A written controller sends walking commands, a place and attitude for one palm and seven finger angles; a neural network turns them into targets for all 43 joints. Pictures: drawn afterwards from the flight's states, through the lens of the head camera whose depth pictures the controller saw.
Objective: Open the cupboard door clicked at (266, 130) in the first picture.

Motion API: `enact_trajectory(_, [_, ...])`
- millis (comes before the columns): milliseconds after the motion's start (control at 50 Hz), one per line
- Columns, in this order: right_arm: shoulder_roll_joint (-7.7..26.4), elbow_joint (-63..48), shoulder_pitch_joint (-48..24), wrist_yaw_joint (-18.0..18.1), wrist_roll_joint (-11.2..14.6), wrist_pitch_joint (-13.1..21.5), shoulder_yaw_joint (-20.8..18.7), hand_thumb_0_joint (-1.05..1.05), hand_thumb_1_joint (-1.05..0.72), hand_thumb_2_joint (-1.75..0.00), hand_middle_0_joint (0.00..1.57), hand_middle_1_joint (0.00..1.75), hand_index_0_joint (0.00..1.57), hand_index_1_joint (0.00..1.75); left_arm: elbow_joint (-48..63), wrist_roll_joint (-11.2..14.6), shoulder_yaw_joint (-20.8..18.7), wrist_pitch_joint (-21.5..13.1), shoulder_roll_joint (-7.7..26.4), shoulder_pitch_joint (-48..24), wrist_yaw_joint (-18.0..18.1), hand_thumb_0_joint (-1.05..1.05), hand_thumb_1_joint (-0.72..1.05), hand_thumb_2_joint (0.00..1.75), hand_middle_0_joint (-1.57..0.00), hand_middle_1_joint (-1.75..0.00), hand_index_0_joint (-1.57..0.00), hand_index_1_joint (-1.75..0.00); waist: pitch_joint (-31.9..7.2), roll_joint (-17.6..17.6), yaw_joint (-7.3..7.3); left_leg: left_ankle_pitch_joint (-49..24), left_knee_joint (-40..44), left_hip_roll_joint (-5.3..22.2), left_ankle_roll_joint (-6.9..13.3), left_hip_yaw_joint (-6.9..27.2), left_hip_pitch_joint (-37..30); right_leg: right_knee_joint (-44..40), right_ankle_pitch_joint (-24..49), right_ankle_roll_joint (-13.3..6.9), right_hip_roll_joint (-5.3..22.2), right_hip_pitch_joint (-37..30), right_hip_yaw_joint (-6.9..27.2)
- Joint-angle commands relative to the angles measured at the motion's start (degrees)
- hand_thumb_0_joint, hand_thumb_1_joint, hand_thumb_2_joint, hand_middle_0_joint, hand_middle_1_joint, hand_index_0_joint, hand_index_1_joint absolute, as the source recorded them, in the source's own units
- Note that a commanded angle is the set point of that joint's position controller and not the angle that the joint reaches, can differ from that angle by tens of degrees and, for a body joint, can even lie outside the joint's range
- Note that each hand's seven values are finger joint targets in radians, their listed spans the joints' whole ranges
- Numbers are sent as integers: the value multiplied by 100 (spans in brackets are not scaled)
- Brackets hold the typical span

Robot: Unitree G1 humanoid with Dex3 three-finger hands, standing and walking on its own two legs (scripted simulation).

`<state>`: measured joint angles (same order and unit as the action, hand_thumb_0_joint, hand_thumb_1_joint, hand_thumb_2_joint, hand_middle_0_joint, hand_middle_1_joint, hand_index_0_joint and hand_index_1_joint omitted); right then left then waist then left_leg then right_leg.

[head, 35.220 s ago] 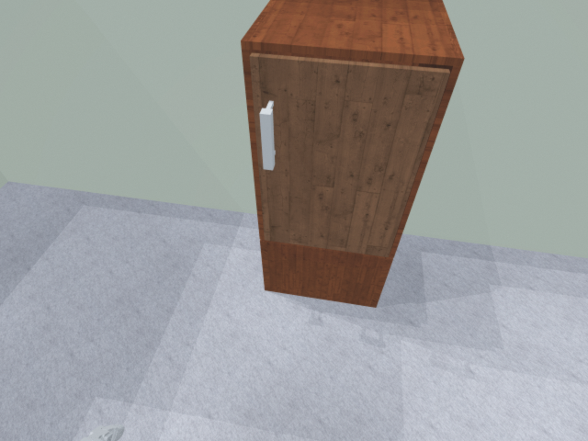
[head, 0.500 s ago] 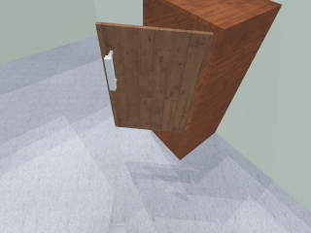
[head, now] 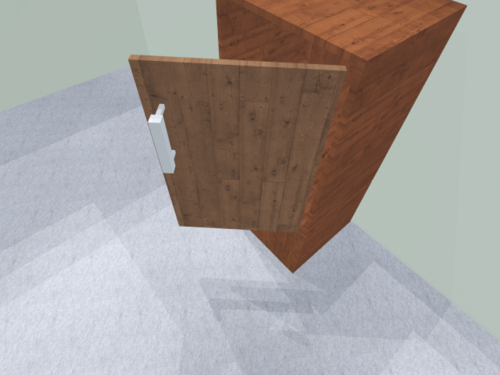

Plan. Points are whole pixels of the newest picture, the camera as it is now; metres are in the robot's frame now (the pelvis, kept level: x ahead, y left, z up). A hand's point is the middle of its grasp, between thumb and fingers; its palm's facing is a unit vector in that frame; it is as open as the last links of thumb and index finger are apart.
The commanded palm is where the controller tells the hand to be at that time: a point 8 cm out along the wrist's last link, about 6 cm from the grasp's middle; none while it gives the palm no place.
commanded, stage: come to a stop and stand still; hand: left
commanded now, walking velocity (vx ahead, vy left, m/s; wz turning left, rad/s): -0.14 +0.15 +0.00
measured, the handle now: (165, 139) +0.57 +0.22 +0.01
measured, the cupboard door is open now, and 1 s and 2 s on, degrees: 46 46 46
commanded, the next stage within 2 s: look again from close up in 1.22 s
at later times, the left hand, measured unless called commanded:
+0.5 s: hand out of the picture +0.01 +0.21 -0.18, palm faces +0.08 -0.98 -0.18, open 7.4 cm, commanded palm none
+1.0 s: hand out of the picture +0.01 +0.19 -0.17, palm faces +0.03 -0.99 -0.16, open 7.3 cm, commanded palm none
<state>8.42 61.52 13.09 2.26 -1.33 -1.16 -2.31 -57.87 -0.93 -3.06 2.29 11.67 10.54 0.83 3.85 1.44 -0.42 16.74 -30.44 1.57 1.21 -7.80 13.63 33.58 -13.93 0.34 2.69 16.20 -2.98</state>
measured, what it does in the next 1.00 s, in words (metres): steps on the spot: left foot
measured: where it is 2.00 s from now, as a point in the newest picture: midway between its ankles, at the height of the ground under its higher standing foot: outside the picture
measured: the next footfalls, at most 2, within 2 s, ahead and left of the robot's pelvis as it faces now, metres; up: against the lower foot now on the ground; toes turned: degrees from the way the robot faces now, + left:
left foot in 0.36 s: -0.01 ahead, +0.12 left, +0.00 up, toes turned +2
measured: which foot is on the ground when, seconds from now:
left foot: down 0.00-0.02, up 0.04-0.34, down 0.36-1.00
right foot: down 0.00-1.00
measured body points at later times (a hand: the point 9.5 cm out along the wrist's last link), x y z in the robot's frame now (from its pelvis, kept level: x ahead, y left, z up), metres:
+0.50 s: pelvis -0.02 +0.02 +0.00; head +0.00 +0.05 +0.45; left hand +0.00 +0.26 -0.16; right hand +0.03 -0.21 -0.14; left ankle -0.05 +0.12 -0.73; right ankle +0.00 -0.12 -0.73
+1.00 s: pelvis +0.01 +0.03 +0.01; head +0.02 +0.04 +0.46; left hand +0.01 +0.25 -0.16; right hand -0.01 -0.20 -0.15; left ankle -0.05 +0.12 -0.73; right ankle +0.00 -0.12 -0.73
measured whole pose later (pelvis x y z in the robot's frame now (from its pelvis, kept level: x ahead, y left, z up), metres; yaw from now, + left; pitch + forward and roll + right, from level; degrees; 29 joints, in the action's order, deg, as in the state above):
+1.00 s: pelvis +0.01 +0.03 +0.01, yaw +0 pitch +0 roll +0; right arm 7.4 65.5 16.3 2.1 -0.9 0.4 -0.2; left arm -65.1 -0.3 -0.7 0.6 9.4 14.3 1.5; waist 2.0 1.8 0.1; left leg 17.5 -23.4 -0.5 1.4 -3.2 5.6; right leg 24.4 -13.3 2.1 2.9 10.6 -1.7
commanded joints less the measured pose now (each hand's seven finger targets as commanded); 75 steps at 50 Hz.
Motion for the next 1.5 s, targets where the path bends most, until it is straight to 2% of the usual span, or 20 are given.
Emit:
enact_trajectory(0, [572, -372, 324, -18, 122, -50, -194, 0, -90, -90, 20, 30, 20, 30, 141, -47, -122, -188, 995, 621, 92, 0, 90, 90, -20, -30, -20, -30, -627, 1021, 85, 1039, -1300, -121, -288, 164, 602, -1118, 4139, -1015, 1848, -856, 1547])
enact_trajectory(20, [520, -406, 173, -28, 129, -128, -190, 0, -90, -90, 20, 30, 20, 30, 160, -34, -95, -216, 991, 573, 118, 0, 90, 90, -20, -30, -20, -30, -714, 952, 188, 1815, -2124, -161, -272, 533, 628, -1285, 4129, -1315, 2027, -733, 1637])
enact_trajectory(100, [576, -387, 2, -62, 117, -173, -161, 0, -90, -90, 20, 30, 20, 30, 244, -11, -103, -250, 806, 253, 189, 0, 90, 90, -20, -30, -20, -30, -703, 921, 141, 1402, -2819, -102, -372, 882, 1248, -1058, 4590, -1203, 1564, -1257, 1120])
enact_trajectory(200, [505, -441, -146, -131, 116, -131, -116, 0, -90, -90, 20, 30, 20, 30, 245, -49, -171, -248, 958, 319, 181, 0, 90, 90, -20, -30, -20, -30, -728, 796, 275, 1097, -1461, -157, -450, 682, 830, -1158, 3581, -1107, 1466, -1326, 1114])
enact_trajectory(240, [471, -392, 46, -136, 109, -94, -105, 0, -90, -90, 20, 30, 20, 30, 231, -60, -180, -245, 982, 238, 161, 0, 90, 90, -20, -30, -20, -30, -695, 758, 186, 715, -593, -196, -431, 544, 389, -1126, 2847, -998, 1384, -1079, 1110])
enact_trajectory(280, [445, -252, 448, -139, 97, -37, -89, 0, -90, -90, 20, 30, 20, 30, 225, -23, -160, -218, 905, 10, 132, 0, 90, 90, -20, -30, -20, -30, -622, 727, -43, -316, 604, -218, -364, 492, -542, -988, 1558, -630, 1107, -373, 917])
enact_trajectory(300, [599, -223, 513, -131, 86, 16, -94, 0, -90, -90, 20, 30, 20, 30, 245, 24, -113, -194, 749, -10, 104, 0, 90, 90, -20, -30, -20, -30, -604, 250, -41, -619, 911, 20, -262, 723, -889, -743, 833, -396, 821, -20, 741])
enact_trajectory(320, [889, -310, 371, -112, 42, 70, -134, 0, -90, -90, 20, 30, 20, 30, 277, 64, -60, -153, 496, 83, 71, 0, 90, 90, -20, -30, -20, -30, -565, -667, 50, -893, 1196, 755, 32, 1631, -705, -453, 1, -122, 351, 245, 444])
enact_trajectory(340, [1147, -441, 97, -78, 5, 58, -138, 0, -90, -90, 20, 30, 20, 30, 277, 64, -15, -120, 322, 106, 63, 0, 90, 90, -20, -30, -20, -30, -400, -1209, 147, -787, 1524, 1325, 386, 2060, 39, -309, -533, 45, 148, -124, 77])
enact_trajectory(380, [1073, -514, -313, -49, -24, 61, -83, 0, -90, -90, 20, 30, 20, 30, 187, -10, 3, -69, 304, 49, 29, 0, 90, 90, -20, -30, -20, -30, -44, -871, 252, -172, 1707, 1082, 378, 1820, 726, -251, -401, 34, 108, -552, 79])
enact_trajectory(400, [1033, -497, -333, -31, -10, 89, -59, 0, -90, -90, 20, 30, 20, 30, 113, -25, 17, -55, 311, 79, 16, 0, 90, 90, -20, -30, -20, -30, 4, -1103, 244, -378, 1676, 905, 301, 1671, 584, -317, -218, 13, 113, -529, 83])
enact_trajectory(460, [898, -396, -139, 2, 45, 126, -15, 0, -90, -90, 20, 30, 20, 30, -62, -2, 63, -123, 366, 247, 4, 0, 90, 90, -20, -30, -20, -30, -140, -744, 216, -1097, 1357, 649, 163, 1282, 111, -764, 338, -54, 144, -658, 216])
enact_trajectory(560, [876, -295, 66, -35, 69, 128, -23, 0, -90, -90, 20, 30, 20, 30, -221, -8, 107, -169, 401, 308, 11, 0, 90, 90, -20, -30, -20, -30, -25, -61, 111, 2, 1523, 508, 51, 1245, 140, -1107, 362, -56, 217, -637, 352])
enact_trajectory(900, [598, 213, 636, 48, 76, 255, 115, 0, -90, -90, 20, 30, 20, 30, -562, 48, 176, -273, 255, 677, 96, 0, 90, 90, -20, -30, -20, -30, -254, -204, 69, -1944, 1096, 411, -38, 921, -537, -1061, 1428, -153, 351, -841, 377])
enact_trajectory(1280, [411, 385, 902, 78, 62, 234, 106, 0, -90, -90, 20, 30, 20, 30, -552, 57, 151, -262, 154, 654, 126, 0, 90, 90, -20, -30, -20, -30, -38, -146, 72, -1857, 1113, 386, -45, 871, -516, -1071, 1507, -189, 320, -889, 348])
enact_trajectory(1300, [747, -53, 401, 1, 157, 346, 101, 0, -90, -90, 20, 30, 20, 30, -708, -10, 201, -436, 361, 1017, 394, 0, 90, 90, -20, -30, -20, -30, -177, -414, 166, -3499, 35, 569, -146, 736, -301, -686, 3538, -103, 560, -773, 534])
enact_trajectory(1320, [531, -185, 766, -31, 61, 355, 99, 0, -90, -90, 20, 30, 20, 30, -477, 9, 155, -493, 530, 1086, 348, 0, 90, 90, -20, -30, -20, -30, -674, -652, 52, -2088, 145, 312, -110, 814, -267, -444, 3155, -282, 659, -1170, 586])
enact_trajectory(1360, [465, -148, 913, -24, 26, 392, 148, 0, -90, -90, 20, 30, 20, 30, -461, 10, 240, -485, 372, 816, 260, 0, 90, 90, -20, -30, -20, -30, -603, -924, 34, -2587, 396, 465, -47, 880, -261, -315, 2318, -326, 485, -989, 416])
enact_trajectory(1400, [555, -230, 993, -3, 40, 385, 147, 0, -90, -90, 20, 30, 20, 30, -395, 24, 229, -454, 243, 829, 234, 0, 90, 90, -20, -30, -20, -30, -837, -763, 4, -3498, 323, 598, 12, 957, -627, -201, 1721, -319, 292, -892, 239])
enact_trajectory(1480, [597, -356, 828, 16, 55, 325, 165, 0, -90, -90, 20, 30, 20, 30, -353, 26, 268, -386, 188, 727, 193, 0, 90, 90, -20, -30, -20, -30, -133, -173, 12, -2456, 518, 530, 79, 969, -348, -412, 1275, -285, 271, -537, 335])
